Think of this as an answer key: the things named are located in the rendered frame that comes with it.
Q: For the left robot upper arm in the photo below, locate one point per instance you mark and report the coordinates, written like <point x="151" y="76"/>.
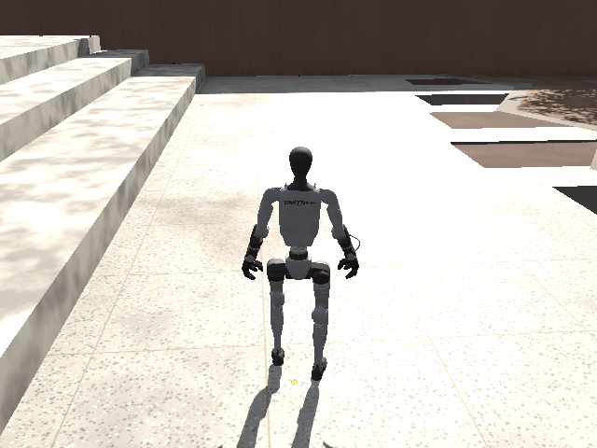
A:
<point x="270" y="196"/>

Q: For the robot left thigh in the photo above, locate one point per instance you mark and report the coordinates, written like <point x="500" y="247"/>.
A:
<point x="276" y="276"/>

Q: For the right robot forearm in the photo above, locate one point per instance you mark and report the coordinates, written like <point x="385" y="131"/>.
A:
<point x="347" y="246"/>

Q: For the left robot hand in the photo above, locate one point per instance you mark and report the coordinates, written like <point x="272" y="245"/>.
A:
<point x="252" y="266"/>

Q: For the left robot forearm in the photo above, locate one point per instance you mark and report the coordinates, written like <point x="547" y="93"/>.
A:
<point x="253" y="247"/>

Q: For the right robot upper arm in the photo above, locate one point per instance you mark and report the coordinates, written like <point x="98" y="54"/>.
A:
<point x="329" y="197"/>

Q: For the right robot hand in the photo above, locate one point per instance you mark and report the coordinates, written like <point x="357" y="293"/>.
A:
<point x="349" y="264"/>

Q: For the humanoid robot torso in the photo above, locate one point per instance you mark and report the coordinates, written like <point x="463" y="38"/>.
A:
<point x="299" y="214"/>

